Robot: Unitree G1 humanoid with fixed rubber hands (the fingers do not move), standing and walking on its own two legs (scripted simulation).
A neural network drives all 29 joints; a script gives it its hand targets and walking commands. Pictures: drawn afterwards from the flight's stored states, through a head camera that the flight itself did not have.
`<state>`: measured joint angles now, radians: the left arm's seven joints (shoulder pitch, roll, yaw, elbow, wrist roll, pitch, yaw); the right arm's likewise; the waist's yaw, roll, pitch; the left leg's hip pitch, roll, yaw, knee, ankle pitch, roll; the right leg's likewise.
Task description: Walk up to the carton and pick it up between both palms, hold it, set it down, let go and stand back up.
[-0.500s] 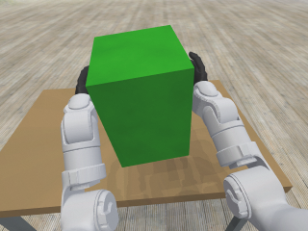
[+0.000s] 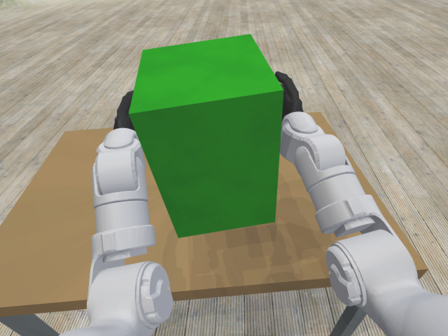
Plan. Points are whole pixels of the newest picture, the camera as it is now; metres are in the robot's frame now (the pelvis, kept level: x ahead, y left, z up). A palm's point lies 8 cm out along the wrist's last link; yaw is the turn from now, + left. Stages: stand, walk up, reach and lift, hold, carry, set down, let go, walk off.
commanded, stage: hold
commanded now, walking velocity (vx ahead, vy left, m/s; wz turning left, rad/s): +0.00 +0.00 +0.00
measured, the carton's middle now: (212, 140) +0.38 +0.00 +0.21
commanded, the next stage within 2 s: none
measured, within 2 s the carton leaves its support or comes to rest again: neither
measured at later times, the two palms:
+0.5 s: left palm (113, 137) +0.37 +0.15 +0.24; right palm (280, 115) +0.37 -0.12 +0.25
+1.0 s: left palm (124, 136) +0.37 +0.13 +0.24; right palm (289, 117) +0.38 -0.13 +0.24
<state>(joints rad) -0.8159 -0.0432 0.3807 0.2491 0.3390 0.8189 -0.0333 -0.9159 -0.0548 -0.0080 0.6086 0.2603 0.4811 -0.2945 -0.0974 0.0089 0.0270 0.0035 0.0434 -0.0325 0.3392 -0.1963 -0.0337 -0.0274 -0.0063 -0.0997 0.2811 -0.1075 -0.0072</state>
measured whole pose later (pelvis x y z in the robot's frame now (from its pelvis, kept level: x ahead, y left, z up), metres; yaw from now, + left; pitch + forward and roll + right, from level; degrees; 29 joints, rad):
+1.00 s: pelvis +0.00 +0.00 +0.00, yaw +0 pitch -8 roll -1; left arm -0.82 -0.04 0.37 0.24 0.33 0.81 -0.02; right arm -0.92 -0.04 -0.04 0.59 0.25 0.49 -0.29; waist -0.09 0.01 0.01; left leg -0.02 0.04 -0.03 0.35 -0.19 -0.03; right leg -0.05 -0.01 -0.10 0.29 -0.10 0.00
